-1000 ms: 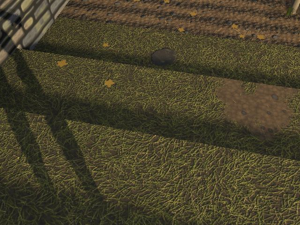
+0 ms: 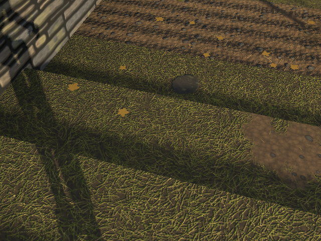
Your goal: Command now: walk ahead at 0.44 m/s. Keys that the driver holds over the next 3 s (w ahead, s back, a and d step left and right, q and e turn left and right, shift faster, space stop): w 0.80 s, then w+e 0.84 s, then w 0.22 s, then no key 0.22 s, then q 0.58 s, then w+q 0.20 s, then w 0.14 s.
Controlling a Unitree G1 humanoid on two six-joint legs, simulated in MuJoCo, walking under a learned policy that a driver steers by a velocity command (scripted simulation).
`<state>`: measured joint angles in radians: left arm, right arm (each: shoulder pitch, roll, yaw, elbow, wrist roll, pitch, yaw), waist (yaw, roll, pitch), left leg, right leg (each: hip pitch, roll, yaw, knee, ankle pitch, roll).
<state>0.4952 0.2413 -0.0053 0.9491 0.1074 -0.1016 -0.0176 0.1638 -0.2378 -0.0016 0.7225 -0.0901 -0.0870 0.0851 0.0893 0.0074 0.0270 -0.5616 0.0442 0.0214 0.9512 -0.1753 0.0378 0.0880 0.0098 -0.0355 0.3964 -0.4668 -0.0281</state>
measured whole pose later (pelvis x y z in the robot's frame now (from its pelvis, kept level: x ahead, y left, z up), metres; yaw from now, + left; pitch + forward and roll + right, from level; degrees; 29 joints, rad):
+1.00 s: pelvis +0.60 +0.02 -0.15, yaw -3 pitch +1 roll +0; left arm 0.37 0.22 0.02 0.96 0.07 -0.10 -0.07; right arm 0.09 -0.24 0.00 0.82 -0.05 -0.12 0.02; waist 0.03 -0.01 0.03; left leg -0.39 -0.02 0.08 0.51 -0.14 0.07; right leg -0.30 0.00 0.04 1.12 -0.44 -0.07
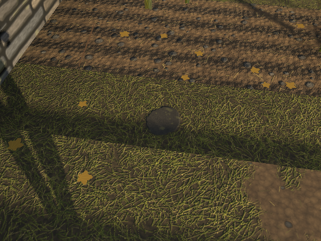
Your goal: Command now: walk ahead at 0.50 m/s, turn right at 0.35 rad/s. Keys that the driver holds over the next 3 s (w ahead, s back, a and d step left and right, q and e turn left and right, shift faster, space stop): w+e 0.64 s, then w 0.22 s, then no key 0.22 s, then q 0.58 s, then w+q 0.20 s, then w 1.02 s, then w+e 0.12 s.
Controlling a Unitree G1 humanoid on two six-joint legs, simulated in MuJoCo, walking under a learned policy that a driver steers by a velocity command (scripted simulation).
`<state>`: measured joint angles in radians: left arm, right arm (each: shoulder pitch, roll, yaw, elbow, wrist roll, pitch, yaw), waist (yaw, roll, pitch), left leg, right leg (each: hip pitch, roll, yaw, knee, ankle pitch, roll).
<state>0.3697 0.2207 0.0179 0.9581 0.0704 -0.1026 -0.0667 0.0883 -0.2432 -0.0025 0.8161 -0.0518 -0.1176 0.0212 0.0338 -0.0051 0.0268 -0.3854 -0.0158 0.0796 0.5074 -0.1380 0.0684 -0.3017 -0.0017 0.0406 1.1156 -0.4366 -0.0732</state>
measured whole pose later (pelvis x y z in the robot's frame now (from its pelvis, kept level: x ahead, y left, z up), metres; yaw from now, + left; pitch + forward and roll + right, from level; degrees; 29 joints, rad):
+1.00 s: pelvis +0.60 -0.19 -0.18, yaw -28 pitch +0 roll -3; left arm 0.43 0.20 0.05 1.01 0.06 -0.09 -0.10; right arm 0.00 -0.25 0.01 0.85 -0.04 -0.12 0.06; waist 0.08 0.06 0.01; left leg -0.58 0.07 -0.01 0.60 0.09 0.07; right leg -0.06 0.06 0.00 0.53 -0.47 -0.01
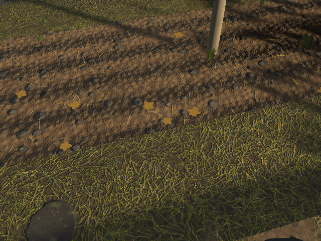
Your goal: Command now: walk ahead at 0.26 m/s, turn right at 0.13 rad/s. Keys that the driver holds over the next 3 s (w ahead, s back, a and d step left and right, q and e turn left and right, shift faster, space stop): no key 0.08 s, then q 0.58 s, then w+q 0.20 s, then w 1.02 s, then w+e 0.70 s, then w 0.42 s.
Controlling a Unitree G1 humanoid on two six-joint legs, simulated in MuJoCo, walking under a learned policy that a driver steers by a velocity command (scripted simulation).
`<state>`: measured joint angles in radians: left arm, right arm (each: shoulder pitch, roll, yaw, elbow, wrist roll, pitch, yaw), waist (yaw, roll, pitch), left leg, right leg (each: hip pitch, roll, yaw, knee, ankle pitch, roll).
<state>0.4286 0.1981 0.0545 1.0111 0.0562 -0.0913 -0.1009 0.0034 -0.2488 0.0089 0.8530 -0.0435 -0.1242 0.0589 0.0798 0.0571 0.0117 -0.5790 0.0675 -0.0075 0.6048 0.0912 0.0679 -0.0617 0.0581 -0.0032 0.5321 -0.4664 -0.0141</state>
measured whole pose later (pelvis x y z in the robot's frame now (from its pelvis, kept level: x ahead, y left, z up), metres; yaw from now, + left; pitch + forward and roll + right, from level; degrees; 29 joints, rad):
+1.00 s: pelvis +0.18 +0.14 +0.03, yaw +27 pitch +0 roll +0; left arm 0.14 0.26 0.02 0.80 0.08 -0.08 -0.02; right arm 0.40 -0.23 -0.06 0.89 -0.07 -0.13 0.05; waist -0.05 -0.01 0.03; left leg -0.10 -0.11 -0.05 0.31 -0.21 0.11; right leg -0.55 -0.09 0.03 0.93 -0.25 -0.02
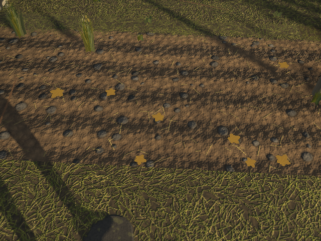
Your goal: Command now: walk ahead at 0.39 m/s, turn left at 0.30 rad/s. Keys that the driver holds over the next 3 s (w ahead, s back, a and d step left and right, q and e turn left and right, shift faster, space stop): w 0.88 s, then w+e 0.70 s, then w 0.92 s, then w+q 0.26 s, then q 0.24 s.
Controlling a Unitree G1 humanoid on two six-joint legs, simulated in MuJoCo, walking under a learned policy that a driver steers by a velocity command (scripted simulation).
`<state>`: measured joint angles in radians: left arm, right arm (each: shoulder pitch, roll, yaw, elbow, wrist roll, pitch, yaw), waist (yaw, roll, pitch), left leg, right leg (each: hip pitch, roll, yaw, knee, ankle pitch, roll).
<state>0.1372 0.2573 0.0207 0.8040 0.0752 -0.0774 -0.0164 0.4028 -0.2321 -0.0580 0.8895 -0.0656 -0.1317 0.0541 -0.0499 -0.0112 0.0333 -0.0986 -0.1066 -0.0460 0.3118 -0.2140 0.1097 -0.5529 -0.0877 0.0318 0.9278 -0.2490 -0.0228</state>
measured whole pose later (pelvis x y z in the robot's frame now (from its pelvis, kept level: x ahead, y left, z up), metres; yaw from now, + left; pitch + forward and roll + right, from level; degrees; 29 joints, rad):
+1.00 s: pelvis +0.61 +0.03 -0.17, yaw +1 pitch +3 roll +0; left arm 0.25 0.28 0.06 0.94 -0.02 -0.06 0.01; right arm 0.21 -0.22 -0.06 0.84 -0.01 -0.08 0.01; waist 0.00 -0.03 -0.02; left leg -0.32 -0.03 0.05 0.43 -0.16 0.06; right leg -0.57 -0.06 0.03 1.12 -0.30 -0.05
